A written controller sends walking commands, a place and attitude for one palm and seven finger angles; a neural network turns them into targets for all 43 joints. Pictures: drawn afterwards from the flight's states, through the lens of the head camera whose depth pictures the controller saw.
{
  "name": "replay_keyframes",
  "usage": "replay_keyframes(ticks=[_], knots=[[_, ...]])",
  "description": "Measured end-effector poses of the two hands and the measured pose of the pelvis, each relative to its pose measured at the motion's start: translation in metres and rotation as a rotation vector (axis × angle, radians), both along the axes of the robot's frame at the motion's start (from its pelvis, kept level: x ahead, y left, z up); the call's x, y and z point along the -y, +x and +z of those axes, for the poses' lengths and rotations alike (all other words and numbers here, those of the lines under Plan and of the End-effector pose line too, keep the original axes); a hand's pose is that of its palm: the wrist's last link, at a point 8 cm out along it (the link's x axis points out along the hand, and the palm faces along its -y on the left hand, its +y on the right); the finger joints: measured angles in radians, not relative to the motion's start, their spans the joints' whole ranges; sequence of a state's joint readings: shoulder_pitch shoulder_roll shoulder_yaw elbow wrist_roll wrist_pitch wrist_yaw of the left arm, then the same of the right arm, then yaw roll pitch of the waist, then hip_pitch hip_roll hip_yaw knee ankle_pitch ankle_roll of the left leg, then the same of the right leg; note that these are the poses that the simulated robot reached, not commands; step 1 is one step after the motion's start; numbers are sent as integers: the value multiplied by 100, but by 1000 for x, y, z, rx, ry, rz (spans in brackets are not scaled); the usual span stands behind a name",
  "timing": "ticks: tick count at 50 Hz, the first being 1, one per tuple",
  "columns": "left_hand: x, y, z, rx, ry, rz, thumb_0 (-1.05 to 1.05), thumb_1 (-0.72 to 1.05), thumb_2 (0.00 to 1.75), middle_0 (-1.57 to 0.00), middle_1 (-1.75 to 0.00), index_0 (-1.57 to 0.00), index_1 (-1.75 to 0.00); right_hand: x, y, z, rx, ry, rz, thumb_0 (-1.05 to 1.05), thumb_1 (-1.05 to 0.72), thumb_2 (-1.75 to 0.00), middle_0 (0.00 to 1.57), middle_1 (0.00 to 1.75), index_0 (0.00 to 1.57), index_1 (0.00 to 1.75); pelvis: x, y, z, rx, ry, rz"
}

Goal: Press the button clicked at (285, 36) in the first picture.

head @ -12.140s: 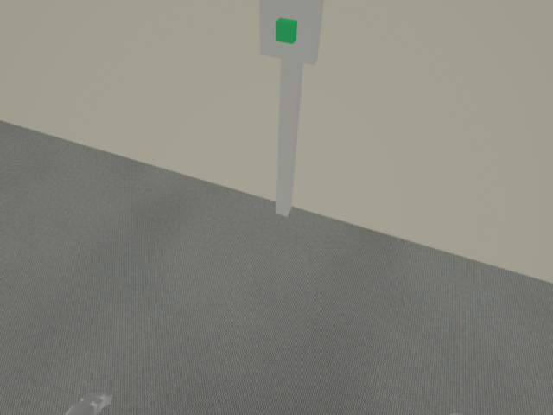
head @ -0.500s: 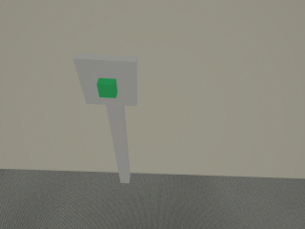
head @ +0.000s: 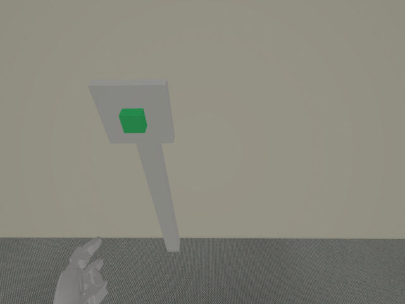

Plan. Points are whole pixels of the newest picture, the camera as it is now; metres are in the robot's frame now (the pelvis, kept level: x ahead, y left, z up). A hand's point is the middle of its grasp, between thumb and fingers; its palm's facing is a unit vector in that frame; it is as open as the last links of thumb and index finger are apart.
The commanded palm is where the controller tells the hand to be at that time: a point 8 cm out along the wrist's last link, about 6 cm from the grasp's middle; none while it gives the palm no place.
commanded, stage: raise the hand and make a fist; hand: left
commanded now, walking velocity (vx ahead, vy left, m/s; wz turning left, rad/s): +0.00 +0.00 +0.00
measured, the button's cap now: (133, 120) +0.52 +0.19 +0.11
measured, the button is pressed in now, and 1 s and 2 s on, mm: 0 0 0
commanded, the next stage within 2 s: aim a knuckle at the button in 1.80 s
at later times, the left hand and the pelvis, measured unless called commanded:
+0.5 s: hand (130, 265) +0.20 +0.14 +0.03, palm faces -0.02 -0.99 -0.10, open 3.6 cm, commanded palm +0.15 +0.21 +0.02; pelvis +0.01 -0.04 -0.07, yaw +1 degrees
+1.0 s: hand (105, 241) +0.23 +0.19 +0.06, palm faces +0.03 -1.00 -0.07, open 3.1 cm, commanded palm +0.20 +0.24 +0.07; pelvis +0.03 -0.01 -0.03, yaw +0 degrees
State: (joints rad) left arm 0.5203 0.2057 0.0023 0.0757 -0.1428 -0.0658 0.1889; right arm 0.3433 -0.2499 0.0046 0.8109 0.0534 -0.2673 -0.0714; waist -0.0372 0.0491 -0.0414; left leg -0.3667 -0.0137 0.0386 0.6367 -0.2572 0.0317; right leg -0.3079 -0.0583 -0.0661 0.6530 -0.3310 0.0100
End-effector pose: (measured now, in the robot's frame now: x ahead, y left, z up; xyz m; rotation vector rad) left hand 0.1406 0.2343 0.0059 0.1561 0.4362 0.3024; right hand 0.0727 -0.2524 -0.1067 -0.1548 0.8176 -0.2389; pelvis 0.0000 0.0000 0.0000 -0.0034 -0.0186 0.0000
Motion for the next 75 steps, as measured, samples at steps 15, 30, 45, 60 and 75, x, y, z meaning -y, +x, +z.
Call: replay_keyframes(ticks=[15,30,45,60,75], knots=[[33,-17,-43,205,-131,-129,1,91,90,-66,-79,-66,-79,29,152,37,341,-101,191,1,-91,-90,20,29,20,30,40,7,-54,-161,-1,-1],[41,60,6,257,-164,-384,1,90,90,-106,-124,-106,-124,-4,119,-27,140,80,90,1,-91,-90,20,30,21,30,36,24,-50,-212,-3,-1],[10,57,33,376,-111,-336,1,91,90,-128,-148,-128,-148,12,110,3,147,-57,83,2,-91,-90,20,30,20,30,12,27,-37,-184,-26,0],[-15,73,68,413,-89,-293,1,90,90,-130,-150,-130,-150,-39,136,34,279,16,184,1,-91,-90,20,30,21,30,-1,27,-22,-107,-37,9],[-27,101,101,449,-86,-296,1,90,90,-130,-150,-130,-150,-22,115,33,215,-3,161,1,-90,-90,20,30,21,30,2,31,-9,-72,-27,5]])
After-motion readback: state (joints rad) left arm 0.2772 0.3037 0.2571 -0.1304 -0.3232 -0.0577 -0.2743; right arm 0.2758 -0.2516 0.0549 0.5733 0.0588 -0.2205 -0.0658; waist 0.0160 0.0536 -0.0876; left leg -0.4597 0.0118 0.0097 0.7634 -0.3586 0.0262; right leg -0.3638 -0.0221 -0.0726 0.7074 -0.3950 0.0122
